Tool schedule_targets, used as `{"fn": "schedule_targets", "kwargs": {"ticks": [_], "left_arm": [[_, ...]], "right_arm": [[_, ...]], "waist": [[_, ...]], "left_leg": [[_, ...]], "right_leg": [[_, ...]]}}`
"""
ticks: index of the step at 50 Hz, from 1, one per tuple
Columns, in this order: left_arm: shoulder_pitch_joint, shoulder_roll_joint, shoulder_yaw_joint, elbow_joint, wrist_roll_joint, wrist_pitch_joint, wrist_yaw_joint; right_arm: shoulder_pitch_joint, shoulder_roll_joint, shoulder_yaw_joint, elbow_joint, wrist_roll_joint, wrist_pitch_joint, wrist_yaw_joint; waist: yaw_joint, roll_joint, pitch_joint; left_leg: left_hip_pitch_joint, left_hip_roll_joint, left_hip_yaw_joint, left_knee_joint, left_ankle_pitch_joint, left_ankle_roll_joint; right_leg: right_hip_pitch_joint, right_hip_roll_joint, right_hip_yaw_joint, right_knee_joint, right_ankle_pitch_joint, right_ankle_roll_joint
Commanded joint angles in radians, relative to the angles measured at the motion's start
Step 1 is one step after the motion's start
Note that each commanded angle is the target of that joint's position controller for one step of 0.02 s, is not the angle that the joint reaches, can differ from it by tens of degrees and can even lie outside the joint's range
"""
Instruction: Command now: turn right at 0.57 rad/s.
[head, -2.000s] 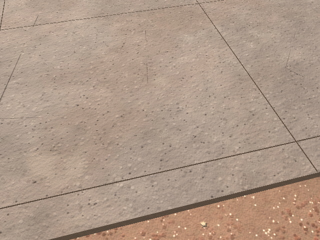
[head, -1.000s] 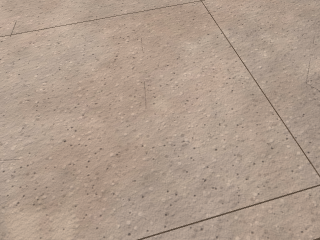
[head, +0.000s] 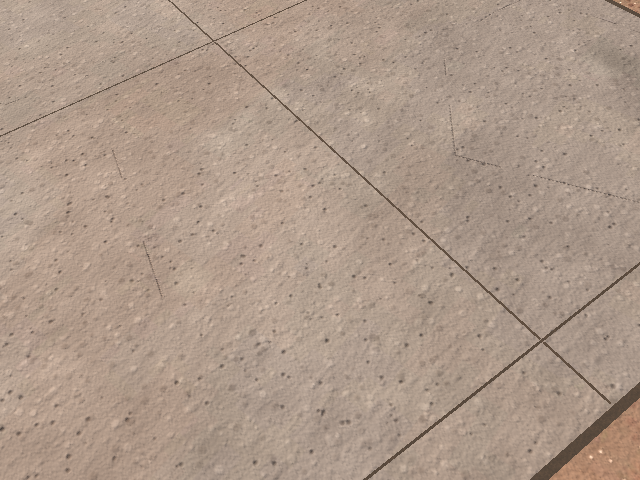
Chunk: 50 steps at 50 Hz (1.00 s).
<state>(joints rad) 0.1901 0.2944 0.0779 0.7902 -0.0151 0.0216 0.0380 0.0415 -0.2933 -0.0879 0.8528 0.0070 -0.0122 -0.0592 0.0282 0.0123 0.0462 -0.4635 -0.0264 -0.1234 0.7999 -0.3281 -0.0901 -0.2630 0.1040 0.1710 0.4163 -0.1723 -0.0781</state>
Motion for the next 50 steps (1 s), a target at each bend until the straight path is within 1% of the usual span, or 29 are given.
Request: {"fn": "schedule_targets", "kwargs": {"ticks": [1, 6, 8, 9, 10, 11, 12, 13, 14, 16, 18, 20, 22, 24, 26, 28, 29, 30, 31, 32, 33, 34, 36, 38, 40, 44, 46, 48, 50], "left_arm": [[-0.016, 0.182, 0.046, -0.066, 0.003, -0.003, 0.004], [-0.054, 0.183, 0.046, -0.09, -0.006, 0.011, 0.002], [-0.075, 0.167, 0.039, -0.105, -0.018, 0.021, 0.007], [-0.03, 0.124, 0.027, -0.107, -0.014, 0.022, 0.007], [0.04, 0.089, 0.02, -0.111, -0.011, 0.015, 0.006], [0.039, 0.177, 0.046, -0.111, -0.003, 0.005, 0.001], [0.049, 0.232, 0.064, -0.096, -0.004, 0.007, -0.002], [0.055, 0.225, 0.069, -0.077, -0.005, 0.017, 0.0], [0.06, 0.198, 0.065, -0.067, -0.002, 0.03, 0.003], [0.033, 0.148, 0.048, -0.088, -0.004, 0.032, -0.008], [-0.036, 0.12, 0.032, -0.121, -0.009, 0.014, -0.016], [-0.07, 0.104, 0.021, -0.134, -0.005, -0.006, -0.023], [-0.077, 0.079, 0.006, -0.133, 0.001, -0.026, -0.032], [-0.085, 0.07, -0.003, -0.131, 0.001, -0.043, -0.04], [-0.077, 0.084, -0.002, -0.126, -0.005, -0.055, -0.046], [-0.003, 0.084, 0.0, -0.095, -0.01, -0.063, -0.05], [0.067, 0.097, 0.008, -0.067, -0.013, -0.062, -0.046], [0.168, 0.12, 0.019, -0.041, -0.019, -0.06, -0.037], [0.299, 0.194, 0.034, -0.025, -0.007, -0.058, -0.025], [0.307, 0.289, 0.056, -0.025, 0.002, -0.067, -0.038], [0.253, 0.202, 0.033, -0.041, 0.005, -0.084, -0.047], [0.205, 0.146, 0.015, -0.052, 0.008, -0.095, -0.05], [0.142, 0.115, 0.002, -0.066, 0.007, -0.1, -0.055], [0.134, 0.113, 0.0, -0.069, 0.013, -0.1, -0.05], [0.15, 0.119, 0.002, -0.061, 0.01, -0.1, -0.044], [0.199, 0.136, 0.005, -0.035, 0.007, -0.101, -0.032], [0.238, 0.147, 0.008, -0.014, 0.001, -0.102, -0.03], [0.248, 0.153, 0.012, 0.0, -0.007, -0.1, -0.028], [0.244, 0.163, 0.017, 0.009, -0.008, -0.093, -0.026]], "right_arm": [[-0.027, -0.09, -0.017, -0.067, 0.002, -0.024, 0.008], [0.04, -0.109, -0.019, -0.065, 0.011, -0.046, 0.033], [0.11, -0.125, -0.027, -0.046, 0.009, -0.048, 0.04], [0.119, -0.174, -0.037, -0.051, -0.004, -0.042, 0.037], [0.078, -0.236, -0.04, -0.074, -0.027, -0.027, 0.028], [0.073, -0.209, -0.035, -0.087, -0.058, -0.027, 0.033], [0.028, -0.163, -0.021, -0.109, -0.046, -0.029, 0.032], [-0.008, -0.128, -0.012, -0.118, -0.03, -0.027, 0.03], [-0.014, -0.114, -0.005, -0.125, -0.017, -0.024, 0.026], [0.046, -0.117, 0.003, -0.107, -0.007, -0.018, 0.02], [0.119, -0.133, 0.0, -0.089, -0.007, -0.018, 0.015], [0.163, -0.153, -0.003, -0.079, -0.007, -0.027, 0.018], [0.166, -0.173, -0.007, -0.076, -0.001, -0.038, 0.028], [0.17, -0.192, -0.013, -0.074, 0.007, -0.045, 0.041], [0.193, -0.206, -0.017, -0.066, 0.018, -0.048, 0.054], [0.18, -0.198, -0.013, -0.065, 0.033, -0.044, 0.063], [0.186, -0.167, -0.002, -0.063, 0.031, -0.045, 0.067], [0.173, -0.108, 0.019, -0.066, 0.018, -0.05, 0.072], [0.137, -0.015, 0.051, -0.102, -0.014, -0.06, 0.083], [0.122, -0.057, 0.035, -0.152, 0.01, -0.082, 0.077], [0.106, -0.144, 0.013, -0.142, 0.029, -0.09, 0.074], [0.111, -0.156, 0.007, -0.136, 0.039, -0.093, 0.081], [0.115, -0.141, 0.007, -0.122, 0.018, -0.094, 0.085], [0.113, -0.105, 0.014, -0.121, 0.008, -0.093, 0.096], [0.088, -0.087, 0.02, -0.134, 0.002, -0.09, 0.098], [-0.048, -0.043, 0.043, -0.19, 0.008, -0.091, 0.104], [-0.101, -0.043, 0.047, -0.214, 0.013, -0.094, 0.113], [-0.119, -0.059, 0.044, -0.231, 0.017, -0.096, 0.123], [-0.1, -0.081, 0.037, -0.234, 0.015, -0.098, 0.128]], "waist": [[0.001, -0.151, -0.1], [-0.022, -0.16, -0.13], [-0.062, -0.14, -0.132], [-0.034, -0.019, -0.163], [0.032, 0.222, -0.137], [0.01, 0.223, -0.122], [0.024, 0.144, -0.097], [0.029, 0.111, -0.076], [0.022, 0.107, -0.065], [-0.014, 0.124, -0.054], [-0.066, 0.16, -0.036], [-0.092, 0.154, -0.036], [-0.093, 0.147, -0.032], [-0.092, 0.151, -0.011], [-0.085, 0.147, 0.002], [-0.03, 0.124, -0.003], [0.005, 0.103, -0.028], [0.056, 0.075, -0.077], [0.097, -0.149, -0.158], [0.083, -0.299, -0.117], [0.075, -0.177, -0.033], [0.051, -0.176, 0.019], [0.022, -0.135, 0.056], [0.006, -0.122, 0.045], [0.007, -0.099, 0.036], [0.044, -0.098, 0.066], [0.055, -0.093, 0.085], [0.039, -0.095, 0.092], [0.01, -0.099, 0.066]], "left_leg": [[-0.022, -0.011, -0.003, -0.061, -0.01, 0.0], [0.124, -0.024, 0.008, -0.258, 0.009, 0.027], [0.282, 0.007, 0.024, -0.477, 0.208, 0.054], [0.407, 0.159, -0.099, -0.499, 0.293, 0.11], [0.47, 0.344, -0.305, -0.487, 0.553, 0.241], [0.382, 0.453, -0.402, -0.509, 0.566, 0.356], [0.347, 0.413, -0.313, -0.502, 0.503, 0.349], [0.329, 0.336, -0.211, -0.494, 0.417, 0.302], [0.331, 0.291, -0.151, -0.491, 0.364, 0.277], [0.332, 0.251, -0.105, -0.549, 0.142, 0.28], [0.395, 0.246, -0.122, -0.604, -0.061, 0.29], [0.442, 0.267, -0.142, -0.628, -0.115, 0.3], [0.421, 0.273, -0.117, -0.643, -0.087, 0.297], [0.352, 0.266, -0.079, -0.65, -0.055, 0.295], [0.305, 0.272, -0.071, -0.642, -0.049, 0.304], [0.23, 0.264, -0.049, -0.593, -0.055, 0.289], [0.167, 0.244, -0.03, -0.537, -0.04, 0.265], [0.073, 0.205, 0.024, -0.423, -0.029, 0.218], [-0.098, 0.101, 0.15, -0.053, -0.137, 0.136], [-0.323, 0.024, 0.152, 0.151, -0.264, 0.117], [-0.384, 0.096, 0.085, 0.278, -0.227, 0.129], [-0.409, 0.125, 0.075, 0.297, -0.12, 0.147], [-0.396, 0.159, 0.082, 0.264, 0.018, 0.14], [-0.352, 0.163, 0.102, 0.227, 0.128, 0.116], [-0.341, 0.152, 0.12, 0.147, 0.206, 0.083], [-0.213, 0.103, 0.16, -0.128, 0.389, 0.068], [-0.176, 0.084, 0.159, -0.209, 0.431, 0.083], [-0.177, 0.078, 0.138, -0.262, 0.416, 0.112], [-0.148, 0.066, 0.135, -0.29, 0.362, 0.142]], "right_leg": [[0.136, -0.257, 0.318, -0.091, 0.171, -0.146], [0.153, -0.234, 0.386, -0.029, 0.326, -0.125], [0.089, -0.17, 0.357, 0.027, 0.237, -0.063], [-0.015, -0.096, 0.273, 0.16, -0.024, -0.012], [-0.218, 0.08, 0.089, 0.347, -0.429, 0.044], [-0.281, 0.035, 0.048, 0.572, -0.503, 0.087], [-0.282, -0.016, 0.032, 0.678, -0.425, 0.11], [-0.285, -0.03, 0.015, 0.72, -0.352, 0.127], [-0.3, -0.034, 0.002, 0.774, -0.297, 0.145], [-0.328, -0.056, -0.048, 0.77, -0.213, 0.158], [-0.375, -0.078, -0.084, 0.652, -0.188, 0.161], [-0.368, -0.101, -0.095, 0.534, -0.191, 0.158], [-0.291, -0.124, -0.134, 0.402, -0.193, 0.142], [-0.182, -0.125, -0.18, 0.281, -0.202, 0.12], [-0.091, -0.113, -0.205, 0.178, -0.18, 0.095], [0.074, -0.094, -0.231, 0.017, -0.059, 0.06], [0.203, -0.084, -0.229, -0.021, -0.044, 0.044], [0.366, -0.136, -0.157, -0.028, -0.052, 0.022], [0.537, -0.359, 0.136, -0.083, -0.059, -0.041], [0.508, -0.513, 0.447, -0.188, -0.244, -0.192], [0.444, -0.487, 0.418, -0.216, -0.349, -0.205], [0.408, -0.433, 0.328, -0.234, -0.365, -0.174], [0.348, -0.374, 0.205, -0.27, -0.192, -0.144], [0.303, -0.334, 0.103, -0.291, 0.015, -0.133], [0.285, -0.314, 0.027, -0.298, 0.161, -0.137], [0.193, -0.274, -0.078, -0.326, 0.187, -0.115], [0.202, -0.298, -0.078, -0.334, 0.168, -0.115], [0.268, -0.334, -0.077, -0.312, 0.209, -0.103], [0.345, -0.359, -0.083, -0.252, 0.338, -0.082]]}}
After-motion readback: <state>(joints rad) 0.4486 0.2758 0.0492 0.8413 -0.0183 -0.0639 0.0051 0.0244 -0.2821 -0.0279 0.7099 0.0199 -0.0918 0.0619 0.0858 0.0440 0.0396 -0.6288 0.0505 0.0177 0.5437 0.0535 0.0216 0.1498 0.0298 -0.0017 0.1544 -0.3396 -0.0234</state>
